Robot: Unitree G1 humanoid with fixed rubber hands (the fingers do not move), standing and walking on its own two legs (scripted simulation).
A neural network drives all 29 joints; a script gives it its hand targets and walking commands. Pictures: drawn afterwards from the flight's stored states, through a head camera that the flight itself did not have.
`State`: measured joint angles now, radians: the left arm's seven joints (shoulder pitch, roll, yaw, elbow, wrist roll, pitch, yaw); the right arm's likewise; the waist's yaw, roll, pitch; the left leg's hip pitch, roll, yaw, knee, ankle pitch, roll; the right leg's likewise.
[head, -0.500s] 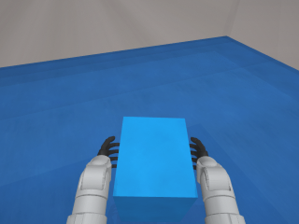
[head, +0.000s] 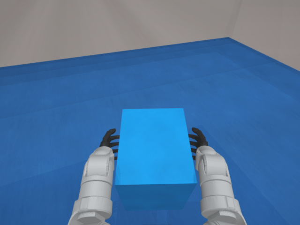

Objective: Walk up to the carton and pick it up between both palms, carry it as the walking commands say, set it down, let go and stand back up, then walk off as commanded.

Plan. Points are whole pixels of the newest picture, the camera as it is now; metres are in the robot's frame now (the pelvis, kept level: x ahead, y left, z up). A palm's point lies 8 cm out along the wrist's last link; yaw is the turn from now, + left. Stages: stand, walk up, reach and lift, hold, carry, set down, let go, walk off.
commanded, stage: hold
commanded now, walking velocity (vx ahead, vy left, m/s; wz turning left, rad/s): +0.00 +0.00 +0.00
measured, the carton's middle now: (153, 161) +0.32 +0.00 -0.01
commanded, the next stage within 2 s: carry in 0.22 s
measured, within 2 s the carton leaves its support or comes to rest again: neither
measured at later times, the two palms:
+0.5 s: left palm (115, 146) +0.31 +0.11 +0.07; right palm (211, 145) +0.32 -0.16 +0.07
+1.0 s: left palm (129, 163) +0.26 +0.07 +0.07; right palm (230, 150) +0.29 -0.20 +0.09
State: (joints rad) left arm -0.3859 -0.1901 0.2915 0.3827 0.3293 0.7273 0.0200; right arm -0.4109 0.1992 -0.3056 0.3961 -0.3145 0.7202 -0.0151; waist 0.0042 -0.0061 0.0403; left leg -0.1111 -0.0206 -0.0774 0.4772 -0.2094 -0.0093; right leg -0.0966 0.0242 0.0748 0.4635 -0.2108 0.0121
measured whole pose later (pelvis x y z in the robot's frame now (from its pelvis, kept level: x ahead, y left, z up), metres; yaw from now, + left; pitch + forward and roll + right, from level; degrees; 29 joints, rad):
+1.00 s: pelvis +0.00 -0.10 -0.01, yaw +6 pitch +5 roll +0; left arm -0.25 -0.15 0.09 -0.20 0.14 1.26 0.13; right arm -0.27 0.15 -0.11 -0.19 -0.09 1.25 -0.14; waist 0.01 -0.04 -0.16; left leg -0.47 0.06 0.12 0.82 -0.45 -0.03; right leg -0.43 0.05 -0.20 0.57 -0.24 -0.15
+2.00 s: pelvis -0.12 -0.36 -0.02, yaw +5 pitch +2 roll -1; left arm -0.24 -0.15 0.07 -0.21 0.13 1.24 0.13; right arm -0.23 0.14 -0.09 -0.21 -0.12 1.23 -0.12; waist 0.01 0.02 -0.11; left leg -0.48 0.18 0.09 0.81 -0.49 -0.08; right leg -0.45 -0.03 -0.11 0.62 -0.19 -0.03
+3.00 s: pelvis -0.28 -0.61 -0.02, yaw +4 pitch +3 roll -1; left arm -0.24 -0.15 0.11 -0.32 0.12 1.23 0.13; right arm -0.29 0.16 -0.07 -0.27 -0.12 1.23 -0.13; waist 0.05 0.02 -0.07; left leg -0.46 0.21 0.11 0.67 -0.24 -0.08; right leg -0.42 -0.02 -0.08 0.60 -0.24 0.02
